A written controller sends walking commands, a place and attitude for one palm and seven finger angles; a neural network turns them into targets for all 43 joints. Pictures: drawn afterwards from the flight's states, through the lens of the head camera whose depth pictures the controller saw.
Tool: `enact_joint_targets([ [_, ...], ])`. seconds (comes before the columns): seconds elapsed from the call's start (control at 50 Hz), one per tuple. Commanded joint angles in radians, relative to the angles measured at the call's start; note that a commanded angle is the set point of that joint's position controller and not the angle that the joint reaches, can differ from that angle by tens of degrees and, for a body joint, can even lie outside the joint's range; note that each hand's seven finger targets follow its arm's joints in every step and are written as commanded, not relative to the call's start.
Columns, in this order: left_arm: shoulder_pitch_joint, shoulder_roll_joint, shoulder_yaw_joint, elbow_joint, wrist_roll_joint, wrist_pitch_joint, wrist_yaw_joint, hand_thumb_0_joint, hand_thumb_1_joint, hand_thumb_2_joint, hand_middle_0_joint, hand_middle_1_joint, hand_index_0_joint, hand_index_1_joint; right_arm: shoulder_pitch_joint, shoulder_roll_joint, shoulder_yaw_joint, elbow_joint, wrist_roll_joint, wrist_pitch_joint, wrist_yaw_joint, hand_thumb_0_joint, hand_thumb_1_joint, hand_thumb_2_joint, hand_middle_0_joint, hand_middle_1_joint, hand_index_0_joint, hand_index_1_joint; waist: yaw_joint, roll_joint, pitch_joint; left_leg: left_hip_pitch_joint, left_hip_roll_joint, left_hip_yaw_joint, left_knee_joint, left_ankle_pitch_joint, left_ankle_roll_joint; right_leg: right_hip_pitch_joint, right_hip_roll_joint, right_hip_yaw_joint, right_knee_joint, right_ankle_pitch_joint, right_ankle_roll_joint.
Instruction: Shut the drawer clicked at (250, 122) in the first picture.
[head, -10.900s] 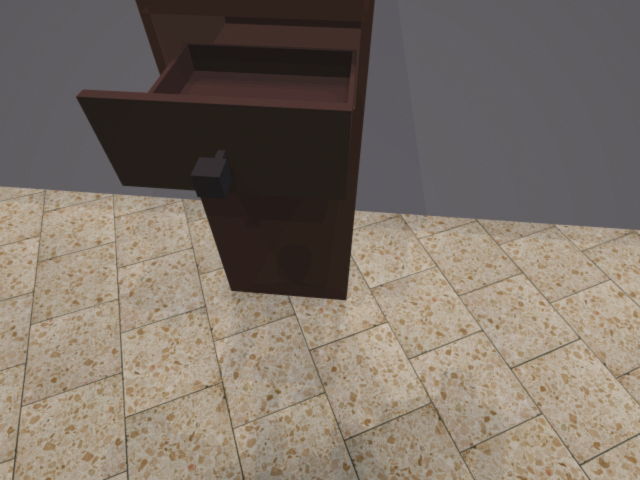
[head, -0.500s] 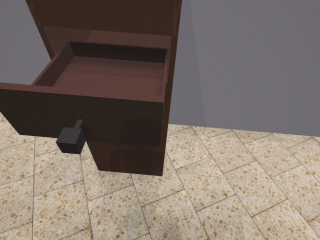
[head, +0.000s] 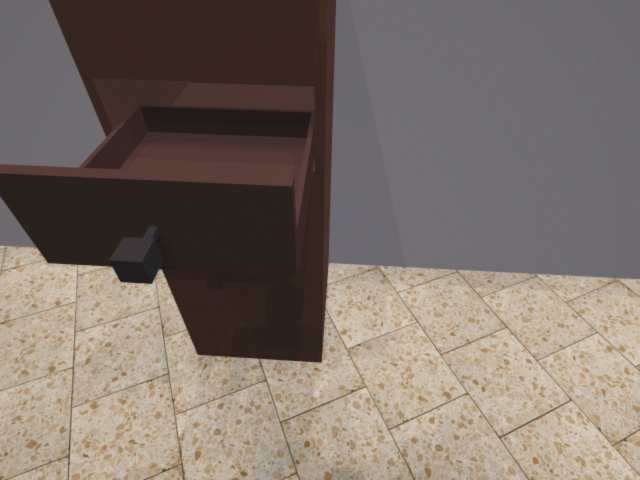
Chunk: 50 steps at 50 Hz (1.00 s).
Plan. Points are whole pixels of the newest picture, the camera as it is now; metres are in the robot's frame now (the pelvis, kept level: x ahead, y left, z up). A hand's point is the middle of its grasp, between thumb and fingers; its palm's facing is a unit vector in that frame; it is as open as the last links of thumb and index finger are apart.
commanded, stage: come to a stop and stand still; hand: left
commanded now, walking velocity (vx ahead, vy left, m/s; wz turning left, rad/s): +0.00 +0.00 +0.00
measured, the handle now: (143, 249) +0.37 +0.25 +0.12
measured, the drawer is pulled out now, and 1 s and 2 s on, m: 0.29 0.29 0.29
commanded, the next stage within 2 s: look again from close up in 0.30 s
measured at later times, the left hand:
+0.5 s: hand out of the picture -0.04 +0.16 -0.18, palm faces +0.04 -0.99 -0.14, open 7.4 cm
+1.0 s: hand out of the picture +0.01 +0.16 -0.17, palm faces +0.02 -0.99 -0.14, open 7.4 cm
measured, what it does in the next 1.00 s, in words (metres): stands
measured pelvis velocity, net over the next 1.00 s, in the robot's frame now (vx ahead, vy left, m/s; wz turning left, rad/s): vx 0.02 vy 0.01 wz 0.00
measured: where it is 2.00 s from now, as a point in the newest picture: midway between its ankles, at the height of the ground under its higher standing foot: outside the picture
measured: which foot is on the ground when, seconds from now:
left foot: down 0.00-1.00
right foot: down 0.00-1.00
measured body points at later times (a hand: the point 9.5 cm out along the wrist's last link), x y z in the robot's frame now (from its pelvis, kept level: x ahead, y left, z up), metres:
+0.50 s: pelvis -0.01 -0.01 +0.00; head -0.01 +0.02 +0.45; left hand -0.04 +0.21 -0.16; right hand -0.03 -0.23 -0.15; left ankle +0.05 +0.11 -0.73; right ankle +0.01 -0.12 -0.73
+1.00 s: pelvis +0.02 +0.01 +0.01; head +0.02 +0.03 +0.46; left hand +0.01 +0.22 -0.16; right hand +0.03 -0.22 -0.14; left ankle +0.05 +0.11 -0.73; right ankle +0.01 -0.12 -0.73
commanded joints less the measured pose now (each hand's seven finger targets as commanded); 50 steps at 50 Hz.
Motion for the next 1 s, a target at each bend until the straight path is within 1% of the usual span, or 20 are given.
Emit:
enact_joint_targets([
  [0.0,0.013,0.148,0.036,-0.076,0.0,-0.01,0.003,0.0,0.9,0.9,-0.2,-0.3,-0.2,-0.3,0.052,-0.091,-0.021,-0.044,-0.007,-0.006,0.002,0.0,-0.9,-0.9,0.2,0.3,0.2,0.3,-0.01,-0.089,0.172,-0.026,0.034,-0.088,-0.098,-0.212,0.005,-0.276,-0.09,0.15,-0.242,-0.35,-0.059],
  [0.06,0.027,0.152,0.04,-0.078,-0.002,-0.008,0.0,0.0,0.9,0.9,-0.2,-0.3,-0.2,-0.3,0.075,-0.082,-0.019,-0.039,-0.007,-0.004,0.001,0.0,-0.9,-0.9,0.2,0.3,0.2,0.3,-0.011,-0.103,0.152,-0.021,0.021,-0.073,-0.054,-0.193,0.0,-0.292,-0.102,0.166,-0.262,-0.377,-0.065],
  [0.1,0.03,0.147,0.04,-0.078,-0.004,-0.009,-0.002,0.0,0.9,0.9,-0.2,-0.3,-0.2,-0.3,0.094,-0.08,-0.017,-0.03,-0.007,-0.009,-0.001,0.0,-0.9,-0.9,0.2,0.3,0.2,0.3,-0.014,-0.062,0.132,-0.012,0.03,-0.087,-0.07,-0.184,0.005,-0.282,-0.093,0.153,-0.244,-0.345,-0.063],
  [0.14,0.05,0.137,0.037,-0.068,-0.006,-0.013,-0.005,0.0,0.9,0.9,-0.2,-0.3,-0.2,-0.3,0.089,-0.082,-0.013,-0.023,-0.006,-0.018,-0.003,0.0,-0.9,-0.9,0.2,0.3,0.2,0.3,0.0,-0.015,0.119,-0.057,0.047,-0.121,-0.132,-0.208,0.012,-0.218,-0.069,0.131,-0.208,-0.279,-0.052],
  [0.16,0.067,0.129,0.036,-0.061,-0.007,-0.013,-0.007,0.0,0.9,0.9,-0.2,-0.3,-0.2,-0.3,0.083,-0.085,-0.012,-0.023,-0.006,-0.021,-0.004,0.0,-0.9,-0.9,0.2,0.3,0.2,0.3,0.01,0.009,0.118,-0.086,0.058,-0.137,-0.161,-0.243,0.014,-0.188,-0.061,0.12,-0.199,-0.264,-0.048],
  [0.18,0.086,0.124,0.035,-0.056,-0.005,-0.015,-0.007,0.0,0.9,0.9,-0.2,-0.3,-0.2,-0.3,0.077,-0.084,-0.012,-0.019,-0.004,-0.023,-0.005,0.0,-0.9,-0.9,0.2,0.3,0.2,0.3,0.019,0.011,0.105,-0.102,0.067,-0.149,-0.181,-0.253,0.018,-0.149,-0.054,0.114,-0.195,-0.233,-0.044],
  [0.22,0.106,0.116,0.034,-0.037,-0.005,-0.016,-0.008,0.0,0.9,0.9,-0.2,-0.3,-0.2,-0.3,0.078,-0.084,-0.011,-0.01,-0.003,-0.025,-0.006,0.0,-0.9,-0.9,0.2,0.3,0.2,0.3,0.026,0.0,0.1,-0.131,0.061,-0.15,-0.183,-0.271,0.016,-0.122,-0.06,0.119,-0.203,-0.24,-0.042],
  [0.26,0.116,0.111,0.032,-0.021,-0.007,-0.019,-0.009,0.0,0.9,0.9,-0.2,-0.3,-0.2,-0.3,0.088,-0.072,-0.008,0.007,-0.002,-0.026,-0.007,0.0,-0.9,-0.9,0.2,0.3,0.2,0.3,0.022,-0.004,0.097,-0.105,0.053,-0.135,-0.165,-0.23,0.012,-0.138,-0.071,0.128,-0.223,-0.245,-0.048],
  [0.28,0.113,0.111,0.03,-0.017,-0.007,-0.019,-0.01,0.0,0.9,0.9,-0.2,-0.3,-0.2,-0.3,0.1,-0.069,-0.007,0.016,-0.002,-0.027,-0.008,0.0,-0.9,-0.9,0.2,0.3,0.2,0.3,0.019,0.006,0.092,-0.092,0.056,-0.139,-0.17,-0.219,0.012,-0.136,-0.067,0.122,-0.221,-0.227,-0.047],
  [0.34,0.123,0.096,0.027,0.003,-0.009,-0.024,-0.01,0.0,0.9,0.9,-0.2,-0.3,-0.2,-0.3,0.115,-0.061,-0.003,0.037,0.001,-0.033,-0.011,0.0,-0.9,-0.9,0.2,0.3,0.2,0.3,0.02,0.005,0.077,-0.086,0.063,-0.144,-0.18,-0.194,0.013,-0.112,-0.068,0.114,-0.217,-0.175,-0.046],
  [0.4,0.134,0.083,0.023,0.02,-0.008,-0.023,-0.009,0.0,0.9,0.9,-0.2,-0.3,-0.2,-0.3,0.119,-0.057,-0.003,0.051,0.004,-0.032,-0.013,0.0,-0.9,-0.9,0.2,0.3,0.2,0.3,0.021,-0.007,0.102,-0.095,0.068,-0.152,-0.195,-0.215,0.012,-0.12,-0.063,0.108,-0.224,-0.18,-0.041],
  [0.44,0.144,0.074,0.022,0.031,-0.008,-0.025,-0.008,0.0,0.9,0.9,-0.2,-0.3,-0.2,-0.3,0.12,-0.051,-0.001,0.06,0.004,-0.034,-0.014,0.0,-0.9,-0.9,0.2,0.3,0.2,0.3,0.021,0.002,0.102,-0.091,0.069,-0.15,-0.196,-0.195,0.012,-0.111,-0.064,0.106,-0.222,-0.15,-0.041],
  [0.48,0.153,0.068,0.02,0.041,-0.008,-0.027,-0.007,0.0,0.9,0.9,-0.2,-0.3,-0.2,-0.3,0.122,-0.046,0.0,0.069,0.006,-0.037,-0.015,0.0,-0.9,-0.9,0.2,0.3,0.2,0.3,0.022,-0.008,0.077,-0.066,0.074,-0.151,-0.198,-0.158,0.013,-0.091,-0.064,0.098,-0.215,-0.098,-0.04],
  [0.52,0.158,0.058,0.017,0.05,-0.009,-0.03,-0.006,0.0,0.9,0.9,-0.2,-0.3,-0.2,-0.3,0.116,-0.043,0.002,0.074,0.008,-0.041,-0.016,0.0,-0.9,-0.9,0.2,0.3,0.2,0.3,0.024,0.004,0.077,-0.058,0.077,-0.148,-0.201,-0.135,0.014,-0.081,-0.066,0.094,-0.211,-0.053,-0.038],
  [0.6,0.163,0.05,0.014,0.058,-0.007,-0.032,-0.004,0.0,0.9,0.9,-0.2,-0.3,-0.2,-0.3,0.107,-0.038,0.004,0.082,0.01,-0.043,-0.017,0.0,-0.9,-0.9,0.2,0.3,0.2,0.3,0.024,-0.003,0.085,-0.045,0.079,-0.141,-0.2,-0.088,0.013,-0.068,-0.065,0.09,-0.207,0.007,-0.035],
  [0.66,0.16,0.046,0.013,0.064,-0.007,-0.032,-0.003,0.0,0.9,0.9,-0.2,-0.3,-0.2,-0.3,0.097,-0.034,0.005,0.087,0.01,-0.043,-0.018,0.0,-0.9,-0.9,0.2,0.3,0.2,0.3,0.023,-0.016,0.088,-0.027,0.076,-0.137,-0.199,-0.065,0.012,-0.069,-0.07,0.088,-0.21,0.021,-0.033],
  [0.74,0.154,0.045,0.014,0.066,-0.006,-0.033,-0.001,0.0,0.9,0.9,-0.2,-0.3,-0.2,-0.3,0.086,-0.034,0.006,0.092,0.011,-0.045,-0.019,0.0,-0.9,-0.9,0.2,0.3,0.2,0.3,0.023,-0.013,0.086,-0.014,0.079,-0.132,-0.202,-0.029,0.012,-0.054,-0.07,0.083,-0.208,0.055,-0.029],
  [0.88,0.146,0.053,0.018,0.062,-0.005,-0.033,0.001,0.0,0.9,0.9,-0.2,-0.3,-0.2,-0.3,0.072,-0.041,0.007,0.095,0.011,-0.048,-0.02,0.0,-0.9,-0.9,0.2,0.3,0.2,0.3,0.024,-0.023,0.052,0.029,0.081,-0.121,-0.192,0.057,0.013,-0.021,-0.074,0.077,-0.205,0.114,-0.025],
  [0.9,0.143,0.048,0.015,0.064,-0.006,-0.033,0.001,0.0,0.9,0.9,-0.2,-0.3,-0.2,-0.3,0.065,-0.043,0.008,0.095,0.011,-0.049,-0.02,0.0,-0.9,-0.9,0.2,0.3,0.2,0.3,0.025,-0.016,0.065,0.026,0.081,-0.12,-0.192,0.061,0.014,-0.027,-0.074,0.081,-0.205,0.115,-0.024],
  [0.98,0.142,0.057,0.018,0.061,-0.006,-0.032,0.001,0.0,0.9,0.9,-0.2,-0.3,-0.2,-0.3,0.061,-0.045,0.009,0.099,0.011,-0.049,-0.021,0.0,-0.9,-0.9,0.2,0.3,0.2,0.3,0.025,-0.006,0.041,0.046,0.082,-0.116,-0.187,0.092,0.014,-0.007,-0.076,0.079,-0.208,0.137,-0.024],
])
